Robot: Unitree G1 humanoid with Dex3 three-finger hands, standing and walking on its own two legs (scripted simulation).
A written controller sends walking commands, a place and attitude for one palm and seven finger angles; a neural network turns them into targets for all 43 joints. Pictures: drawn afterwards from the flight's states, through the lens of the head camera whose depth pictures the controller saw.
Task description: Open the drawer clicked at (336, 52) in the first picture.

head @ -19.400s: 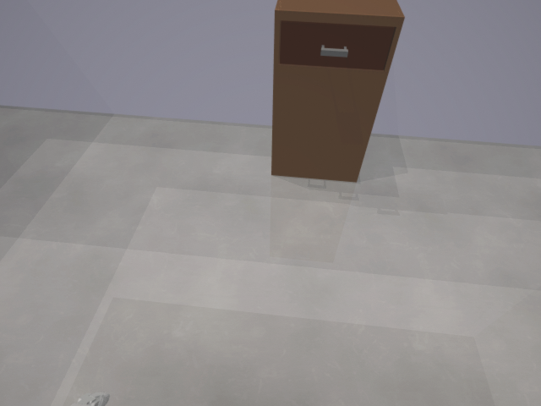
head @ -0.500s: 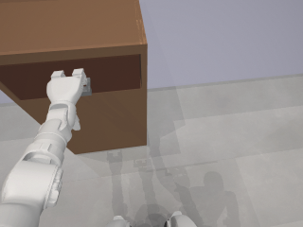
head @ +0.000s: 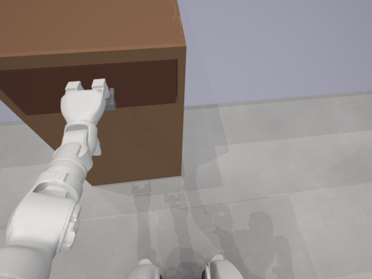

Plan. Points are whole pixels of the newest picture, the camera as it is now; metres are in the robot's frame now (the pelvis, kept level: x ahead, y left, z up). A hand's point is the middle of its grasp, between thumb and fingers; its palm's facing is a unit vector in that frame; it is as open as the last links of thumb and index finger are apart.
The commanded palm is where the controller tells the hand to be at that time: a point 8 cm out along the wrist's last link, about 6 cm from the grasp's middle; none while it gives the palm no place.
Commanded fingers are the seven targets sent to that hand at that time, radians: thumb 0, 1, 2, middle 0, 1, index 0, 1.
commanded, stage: lower the fingers behind the handle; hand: left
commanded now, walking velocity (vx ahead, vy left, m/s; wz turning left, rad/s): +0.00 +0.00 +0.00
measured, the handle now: (94, 99) +0.54 +0.21 +0.00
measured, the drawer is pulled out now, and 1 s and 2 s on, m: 0.00 0.00 0.00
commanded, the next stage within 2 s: lift the fingers back up to retry in 0.46 s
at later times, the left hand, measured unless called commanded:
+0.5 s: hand (92, 119) +0.48 +0.20 +0.00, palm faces -0.02 +0.01 -1.00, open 14.1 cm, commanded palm +0.46 +0.20 +0.03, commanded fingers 0.00 -0.50 0.30 -0.30 -1.20 -0.30 -1.20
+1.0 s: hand (88, 110) +0.48 +0.20 +0.03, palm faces -0.02 -0.03 -1.00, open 13.9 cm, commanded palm +0.46 +0.21 +0.09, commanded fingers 0.00 -0.50 0.30 -0.30 -1.20 -0.30 -1.20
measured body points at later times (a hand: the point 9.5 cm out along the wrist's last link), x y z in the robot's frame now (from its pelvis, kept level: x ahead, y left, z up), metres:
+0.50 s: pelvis -0.01 +0.00 -0.01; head +0.10 +0.00 +0.43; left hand +0.48 +0.20 +0.05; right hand +0.00 -0.27 -0.14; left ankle +0.00 +0.11 -0.68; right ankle +0.01 -0.13 -0.68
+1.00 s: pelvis +0.00 +0.00 +0.02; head +0.11 -0.01 +0.45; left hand +0.48 +0.20 +0.08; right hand +0.01 -0.27 -0.12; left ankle +0.00 +0.11 -0.68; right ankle +0.01 -0.13 -0.68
